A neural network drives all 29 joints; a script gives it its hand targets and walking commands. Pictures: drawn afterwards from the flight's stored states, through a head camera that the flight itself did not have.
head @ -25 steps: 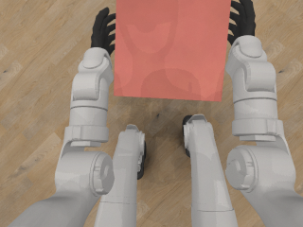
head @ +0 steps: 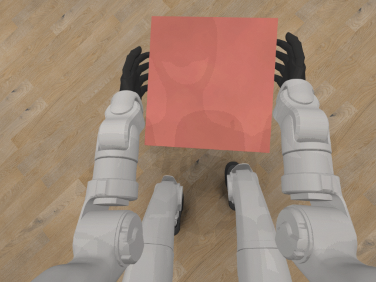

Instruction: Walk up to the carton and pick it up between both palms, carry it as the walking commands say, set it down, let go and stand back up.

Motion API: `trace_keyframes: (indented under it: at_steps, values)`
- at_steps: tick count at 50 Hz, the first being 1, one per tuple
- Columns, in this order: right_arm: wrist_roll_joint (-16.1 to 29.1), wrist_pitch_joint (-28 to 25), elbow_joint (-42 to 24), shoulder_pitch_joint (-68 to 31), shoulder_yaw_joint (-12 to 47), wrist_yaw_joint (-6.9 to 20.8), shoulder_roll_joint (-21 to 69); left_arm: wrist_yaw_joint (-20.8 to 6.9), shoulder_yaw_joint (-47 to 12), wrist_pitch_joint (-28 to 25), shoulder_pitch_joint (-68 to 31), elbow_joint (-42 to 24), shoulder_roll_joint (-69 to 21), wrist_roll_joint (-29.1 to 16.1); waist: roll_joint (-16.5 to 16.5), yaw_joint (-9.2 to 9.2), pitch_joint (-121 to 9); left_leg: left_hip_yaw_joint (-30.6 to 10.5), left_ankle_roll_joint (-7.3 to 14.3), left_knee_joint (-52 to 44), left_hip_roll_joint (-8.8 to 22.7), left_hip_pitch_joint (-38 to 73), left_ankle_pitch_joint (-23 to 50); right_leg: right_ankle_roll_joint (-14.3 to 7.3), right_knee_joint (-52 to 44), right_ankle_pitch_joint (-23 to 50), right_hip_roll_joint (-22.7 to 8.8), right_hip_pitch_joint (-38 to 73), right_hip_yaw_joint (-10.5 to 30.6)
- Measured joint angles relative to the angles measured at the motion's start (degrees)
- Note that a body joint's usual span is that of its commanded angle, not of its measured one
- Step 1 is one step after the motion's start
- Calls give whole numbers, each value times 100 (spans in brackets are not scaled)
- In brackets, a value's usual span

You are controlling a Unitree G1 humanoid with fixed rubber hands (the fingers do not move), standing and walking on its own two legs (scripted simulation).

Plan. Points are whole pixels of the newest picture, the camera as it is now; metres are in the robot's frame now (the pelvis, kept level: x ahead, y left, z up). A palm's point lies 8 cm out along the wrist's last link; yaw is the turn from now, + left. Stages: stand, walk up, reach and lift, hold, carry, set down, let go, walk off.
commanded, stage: reach and lift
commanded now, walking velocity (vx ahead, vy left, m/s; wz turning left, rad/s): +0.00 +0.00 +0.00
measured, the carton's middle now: (208, 96) +0.46 -0.01 -0.12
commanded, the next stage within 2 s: none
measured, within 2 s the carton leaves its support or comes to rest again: neither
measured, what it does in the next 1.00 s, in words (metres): rises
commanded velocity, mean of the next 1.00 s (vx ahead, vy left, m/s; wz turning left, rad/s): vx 0.00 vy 0.00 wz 0.00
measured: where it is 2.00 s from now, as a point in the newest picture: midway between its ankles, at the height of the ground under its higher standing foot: (204, 207)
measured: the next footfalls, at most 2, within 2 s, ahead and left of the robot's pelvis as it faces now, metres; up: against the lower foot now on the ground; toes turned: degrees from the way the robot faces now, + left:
none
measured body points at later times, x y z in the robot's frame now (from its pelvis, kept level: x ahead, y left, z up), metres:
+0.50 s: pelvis +0.05 +0.00 +0.06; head +0.19 -0.02 +0.49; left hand +0.45 +0.14 +0.03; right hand +0.45 -0.16 +0.03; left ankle +0.08 +0.15 -0.62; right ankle +0.19 -0.12 -0.62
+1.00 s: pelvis +0.11 +0.01 +0.11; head +0.17 +0.00 +0.56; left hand +0.43 +0.15 +0.09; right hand +0.44 -0.15 +0.10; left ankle +0.08 +0.15 -0.62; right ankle +0.19 -0.12 -0.62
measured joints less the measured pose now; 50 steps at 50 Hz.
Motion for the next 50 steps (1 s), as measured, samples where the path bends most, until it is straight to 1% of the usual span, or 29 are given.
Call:
trace_keyframes:
  at_steps: [10, 15, 17, 22, 25, 29, 34, 42, 50]
  values:
    - [-78, -69, -235, 510, 48, 51, 168, -19, -87, -85, 490, -179, -126, 9, 100, -21, -30, -129, 1, -764, 27, 738, 232, -29, -775, 166, -40, 812, -121]
    - [-115, -107, -278, 850, 53, 82, 278, -33, -118, -121, 823, -210, -228, 48, 116, -23, -251, -168, 2, -1170, 48, 1045, 360, -42, -1171, 262, -49, 1139, -156]
    - [-170, -124, -177, 1015, 32, 98, 336, -63, -95, -156, 984, -79, -285, 103, 129, -24, -573, -186, 3, -1316, 55, 1030, 408, -46, -1320, 303, -54, 1135, -172]
    - [-429, -140, 413, 1514, -149, 143, 524, -155, 6, -177, 1435, 605, -426, 292, 177, -42, -1968, -235, 36, -1708, 56, 796, 511, -55, -1684, 359, -83, 918, -217]
    - [-578, -119, 689, 1704, -216, 156, 569, -225, 105, -168, 1561, 956, -489, 470, 183, -28, -2494, -237, 69, -1974, 75, 969, 534, -59, -1904, 352, -81, 1076, -222]
    - [-790, -138, 912, 1835, -333, 251, 616, -298, 218, -144, 1688, 1118, -593, 773, 190, -16, -2849, -248, 65, -2316, 130, 1360, 553, -74, -2209, 345, -52, 1454, -237]
    - [-921, -167, 697, 2288, -261, 399, 678, -335, 139, -96, 2087, 843, -766, 971, 190, 18, -3011, -275, 60, -2873, 199, 1919, 664, -96, -2735, 421, -24, 2015, -269]
    - [-716, -54, -81, 3196, 68, 403, 850, -322, -294, 123, 2948, 41, -851, 782, 184, 17, -2931, -351, 82, -3727, 247, 2734, 918, -89, -3560, 612, -42, 2865, -345]
    - [-597, 262, -665, 3759, 347, 421, 897, -246, -574, 411, 3594, -590, -930, 623, 204, -56, -2938, -402, 121, -4146, 252, 3306, 1025, -50, -4031, 710, -73, 3492, -395]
